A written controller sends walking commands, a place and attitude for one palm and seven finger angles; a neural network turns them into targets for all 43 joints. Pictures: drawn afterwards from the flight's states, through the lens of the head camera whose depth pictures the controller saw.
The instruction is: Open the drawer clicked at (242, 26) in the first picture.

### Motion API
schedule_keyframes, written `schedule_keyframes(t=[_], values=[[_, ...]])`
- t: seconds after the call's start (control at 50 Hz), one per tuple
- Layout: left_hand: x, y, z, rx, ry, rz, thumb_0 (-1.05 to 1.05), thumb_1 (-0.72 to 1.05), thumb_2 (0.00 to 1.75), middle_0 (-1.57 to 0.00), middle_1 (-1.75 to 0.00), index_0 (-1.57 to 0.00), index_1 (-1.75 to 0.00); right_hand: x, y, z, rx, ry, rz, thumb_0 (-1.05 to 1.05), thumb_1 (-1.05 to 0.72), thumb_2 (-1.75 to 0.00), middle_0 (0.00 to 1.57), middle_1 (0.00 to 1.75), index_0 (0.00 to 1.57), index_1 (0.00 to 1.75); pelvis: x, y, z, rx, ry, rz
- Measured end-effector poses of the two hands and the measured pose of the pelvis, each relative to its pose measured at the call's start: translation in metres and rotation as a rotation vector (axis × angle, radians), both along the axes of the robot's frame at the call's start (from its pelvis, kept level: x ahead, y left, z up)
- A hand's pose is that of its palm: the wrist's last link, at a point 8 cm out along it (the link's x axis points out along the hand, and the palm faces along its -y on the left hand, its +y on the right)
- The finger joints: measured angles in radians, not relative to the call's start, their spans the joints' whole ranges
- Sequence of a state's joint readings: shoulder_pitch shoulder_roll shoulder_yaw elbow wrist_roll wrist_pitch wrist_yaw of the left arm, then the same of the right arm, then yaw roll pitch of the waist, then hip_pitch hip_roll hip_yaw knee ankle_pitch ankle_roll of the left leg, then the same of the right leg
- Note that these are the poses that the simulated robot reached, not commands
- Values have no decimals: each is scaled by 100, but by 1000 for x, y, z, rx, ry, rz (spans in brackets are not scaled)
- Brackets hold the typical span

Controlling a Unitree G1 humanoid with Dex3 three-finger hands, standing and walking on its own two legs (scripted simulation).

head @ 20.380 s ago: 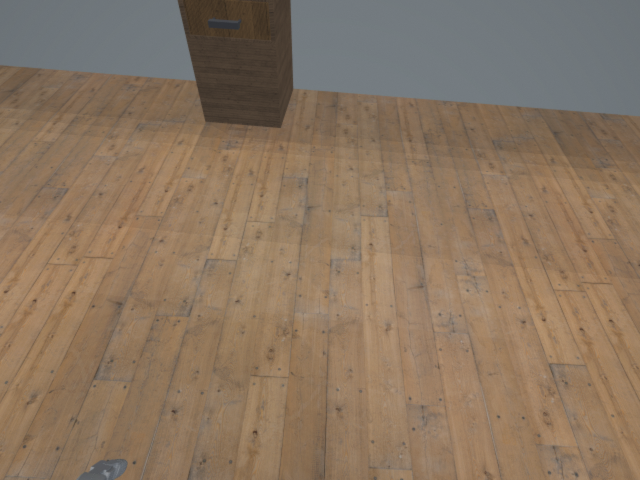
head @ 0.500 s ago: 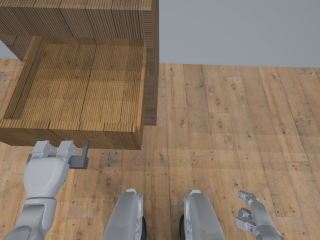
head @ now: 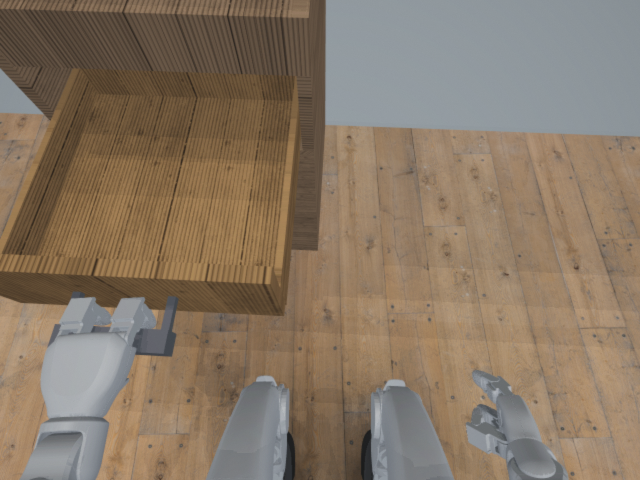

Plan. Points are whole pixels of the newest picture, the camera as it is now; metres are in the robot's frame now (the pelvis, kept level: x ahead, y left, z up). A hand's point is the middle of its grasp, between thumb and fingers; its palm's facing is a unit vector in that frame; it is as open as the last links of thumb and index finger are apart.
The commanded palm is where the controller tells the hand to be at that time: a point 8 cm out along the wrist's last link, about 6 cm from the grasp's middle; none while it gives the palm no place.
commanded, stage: pull the drawer open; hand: left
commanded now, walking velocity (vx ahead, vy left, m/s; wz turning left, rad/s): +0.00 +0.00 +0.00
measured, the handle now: (119, 321) +0.29 +0.27 -0.05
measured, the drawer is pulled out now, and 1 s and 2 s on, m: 0.30 0.30 0.30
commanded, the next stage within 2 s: open the thumb to release the handle in 0.18 s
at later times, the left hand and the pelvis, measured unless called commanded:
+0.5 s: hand (111, 364) +0.24 +0.28 -0.07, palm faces -0.05 -0.02 -1.00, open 6.8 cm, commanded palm +0.23 +0.27 -0.02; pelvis -0.01 +0.00 -0.01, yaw +1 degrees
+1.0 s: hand (113, 369) +0.24 +0.28 -0.06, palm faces -0.05 -0.03 -1.00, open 13.7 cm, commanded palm +0.23 +0.27 -0.01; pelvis -0.03 -0.01 -0.01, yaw +1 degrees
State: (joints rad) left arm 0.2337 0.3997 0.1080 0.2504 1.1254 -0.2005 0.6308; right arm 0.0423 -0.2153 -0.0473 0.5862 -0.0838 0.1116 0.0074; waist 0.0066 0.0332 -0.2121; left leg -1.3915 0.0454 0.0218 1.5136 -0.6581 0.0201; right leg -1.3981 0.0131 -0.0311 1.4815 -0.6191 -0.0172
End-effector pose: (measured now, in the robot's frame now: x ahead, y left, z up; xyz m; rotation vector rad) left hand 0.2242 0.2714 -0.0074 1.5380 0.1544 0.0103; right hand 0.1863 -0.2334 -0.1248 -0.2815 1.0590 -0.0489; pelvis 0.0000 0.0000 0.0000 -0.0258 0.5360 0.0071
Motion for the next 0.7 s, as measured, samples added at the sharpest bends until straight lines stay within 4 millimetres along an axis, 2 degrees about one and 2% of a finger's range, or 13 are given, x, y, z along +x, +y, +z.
schedule_keyframes(t=[0.3, 0.44, 0.56, 0.7], values=[[-3, 0, 1, -2, 15, 7, 3, 65, 71, -28, -135, -40, -135, 5, 0, 1, 0, -8, 1, 1, -90, -90, 20, 30, 20, 30, 3, -1, 1, 3, 4, -1], [0, 6, -3, 9, -43, 11, 1, 60, 75, -32, -134, -40, -134, 4, -3, -12, -23, 14, 46, 1, -90, -90, 20, 30, 20, 30, -2, -3, -8, -2, 7, 18], [2, 5, -2, 13, -29, 41, 0, 39, 68, -34, -131, -38, -130, -2, -2, -13, -10, 11, 30, 1, -90, -90, 20, 30, 20, 30, -8, -6, -8, 0, -8, 19], [0, 2, 0, 3, -3, 18, 0, -1, 51, -33, -126, -35, -125, -16, -4, -8, -12, 4, 13, 1, -90, -90, 21, 30, 20, 30, -14, -8, -5, 2, -22, 15]])
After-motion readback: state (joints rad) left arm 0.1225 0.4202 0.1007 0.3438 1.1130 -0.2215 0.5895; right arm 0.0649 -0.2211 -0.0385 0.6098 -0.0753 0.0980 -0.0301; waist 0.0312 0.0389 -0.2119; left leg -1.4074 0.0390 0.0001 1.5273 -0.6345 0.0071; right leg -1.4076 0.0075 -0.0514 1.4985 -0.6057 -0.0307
